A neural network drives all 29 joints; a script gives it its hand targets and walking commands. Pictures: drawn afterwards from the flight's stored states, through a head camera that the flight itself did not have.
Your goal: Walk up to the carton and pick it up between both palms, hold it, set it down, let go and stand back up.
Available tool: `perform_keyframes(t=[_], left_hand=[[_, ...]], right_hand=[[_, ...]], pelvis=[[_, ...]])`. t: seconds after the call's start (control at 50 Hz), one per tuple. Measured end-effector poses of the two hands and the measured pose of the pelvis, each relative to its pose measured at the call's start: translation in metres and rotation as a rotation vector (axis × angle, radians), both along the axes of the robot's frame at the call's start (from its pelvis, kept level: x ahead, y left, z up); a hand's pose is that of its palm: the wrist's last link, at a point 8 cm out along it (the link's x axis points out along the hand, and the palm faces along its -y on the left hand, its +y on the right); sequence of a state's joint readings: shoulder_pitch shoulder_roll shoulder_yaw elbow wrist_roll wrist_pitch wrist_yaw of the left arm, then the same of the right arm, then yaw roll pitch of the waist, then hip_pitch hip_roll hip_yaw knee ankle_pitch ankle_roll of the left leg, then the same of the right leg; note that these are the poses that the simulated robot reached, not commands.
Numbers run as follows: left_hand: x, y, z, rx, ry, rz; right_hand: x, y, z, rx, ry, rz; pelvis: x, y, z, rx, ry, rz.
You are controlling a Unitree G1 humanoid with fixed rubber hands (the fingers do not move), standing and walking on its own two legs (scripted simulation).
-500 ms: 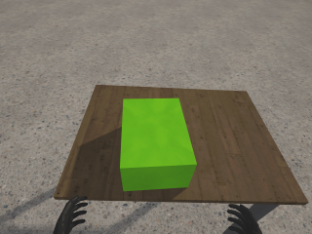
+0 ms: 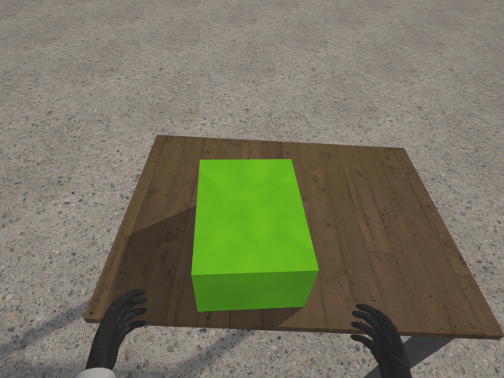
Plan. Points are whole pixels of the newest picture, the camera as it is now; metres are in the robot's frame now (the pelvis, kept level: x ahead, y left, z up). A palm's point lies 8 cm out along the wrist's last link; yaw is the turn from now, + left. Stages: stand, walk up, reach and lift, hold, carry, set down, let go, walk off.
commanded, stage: reach and lift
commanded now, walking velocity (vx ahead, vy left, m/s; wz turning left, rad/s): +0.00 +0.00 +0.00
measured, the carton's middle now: (248, 228) +0.45 +0.02 -0.06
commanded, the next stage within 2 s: none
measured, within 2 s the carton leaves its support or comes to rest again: neither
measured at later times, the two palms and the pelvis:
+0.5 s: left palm (123, 296) +0.25 +0.21 +0.00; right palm (384, 304) +0.27 -0.21 +0.00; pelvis +0.00 +0.00 +0.00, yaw +0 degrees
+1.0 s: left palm (132, 231) +0.34 +0.21 +0.05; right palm (378, 245) +0.35 -0.20 +0.04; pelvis -0.01 +0.00 +0.00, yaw +0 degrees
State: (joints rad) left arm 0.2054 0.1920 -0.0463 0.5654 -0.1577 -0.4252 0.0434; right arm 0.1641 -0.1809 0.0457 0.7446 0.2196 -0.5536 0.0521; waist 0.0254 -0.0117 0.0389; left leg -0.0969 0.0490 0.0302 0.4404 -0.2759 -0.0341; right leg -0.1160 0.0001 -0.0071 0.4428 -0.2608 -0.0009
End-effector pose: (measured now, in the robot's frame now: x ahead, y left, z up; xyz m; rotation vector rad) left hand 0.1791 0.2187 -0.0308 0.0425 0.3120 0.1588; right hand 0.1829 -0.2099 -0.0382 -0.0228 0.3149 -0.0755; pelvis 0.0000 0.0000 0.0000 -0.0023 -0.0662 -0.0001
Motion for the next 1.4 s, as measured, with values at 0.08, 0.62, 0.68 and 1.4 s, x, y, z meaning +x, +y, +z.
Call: perform_keyframes(t=[0.08,0.62,0.68,1.4], left_hand=[[0.009,0.001,-0.002,-0.005,0.007,0.0],[0.092,-0.006,0.038,-0.026,-0.034,0.004],[0.104,-0.006,0.044,-0.023,-0.021,0.001],[0.204,0.004,0.099,-0.016,-0.056,-0.004]], right_hand=[[0.007,0.001,-0.002,0.01,0.012,-0.005],[0.099,0.001,0.044,-0.012,-0.033,0.018],[0.109,0.0,0.045,-0.01,-0.02,0.013],[0.224,0.003,0.108,-0.01,-0.048,0.015]], pelvis=[[-0.002,-0.001,-0.001,0.004,0.012,-0.001],[-0.004,-0.005,0.003,0.0,0.051,-0.001],[-0.005,-0.004,0.003,-0.001,0.068,-0.005],[-0.012,-0.006,-0.002,-0.015,0.286,0.004]])
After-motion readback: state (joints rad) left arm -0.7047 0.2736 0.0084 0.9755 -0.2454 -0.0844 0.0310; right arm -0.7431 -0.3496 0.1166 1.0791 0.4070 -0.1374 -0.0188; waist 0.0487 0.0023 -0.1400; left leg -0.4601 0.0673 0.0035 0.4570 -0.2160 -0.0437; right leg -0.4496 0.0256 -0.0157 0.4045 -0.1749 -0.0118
